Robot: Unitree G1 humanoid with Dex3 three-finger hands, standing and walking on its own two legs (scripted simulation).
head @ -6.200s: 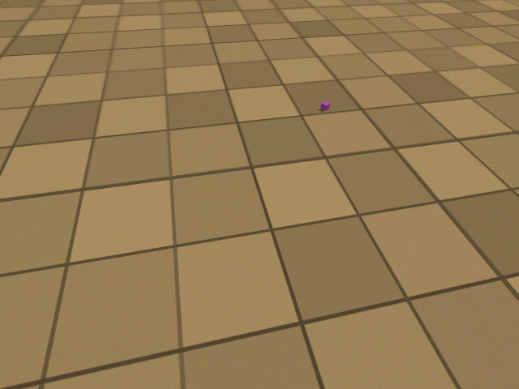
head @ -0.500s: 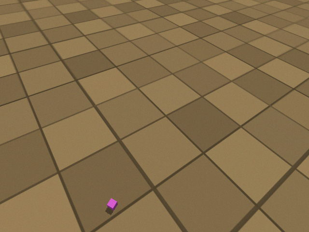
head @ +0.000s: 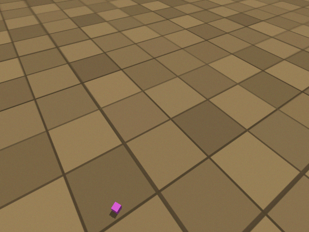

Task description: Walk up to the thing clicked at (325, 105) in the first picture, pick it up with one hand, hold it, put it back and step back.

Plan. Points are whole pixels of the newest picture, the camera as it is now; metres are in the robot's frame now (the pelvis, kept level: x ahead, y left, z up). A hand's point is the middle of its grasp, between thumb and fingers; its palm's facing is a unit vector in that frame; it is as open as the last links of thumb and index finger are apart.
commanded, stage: walk up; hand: left
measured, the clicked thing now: (116, 207) +0.43 +0.21 -0.76
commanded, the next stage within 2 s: stand in 0.54 s
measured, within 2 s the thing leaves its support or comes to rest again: neither
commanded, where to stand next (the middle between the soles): +0.06 -0.02 m, yaw +1 degrees
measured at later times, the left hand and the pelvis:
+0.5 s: hand out of the picture +0.09 +0.25 -0.16, palm faces -0.01 -0.95 -0.32, open 7.4 cm; pelvis +0.01 +0.00 +0.00, yaw +0 degrees
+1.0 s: hand out of the picture +0.09 +0.25 -0.15, palm faces -0.01 -0.94 -0.34, open 7.4 cm; pelvis +0.01 +0.00 +0.00, yaw +1 degrees
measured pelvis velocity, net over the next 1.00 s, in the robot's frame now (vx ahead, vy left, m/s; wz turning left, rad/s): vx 0.01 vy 0.00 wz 0.01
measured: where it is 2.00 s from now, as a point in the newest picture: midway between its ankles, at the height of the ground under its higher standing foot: outside the picture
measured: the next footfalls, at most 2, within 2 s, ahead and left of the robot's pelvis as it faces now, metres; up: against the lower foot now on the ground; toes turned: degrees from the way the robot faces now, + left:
none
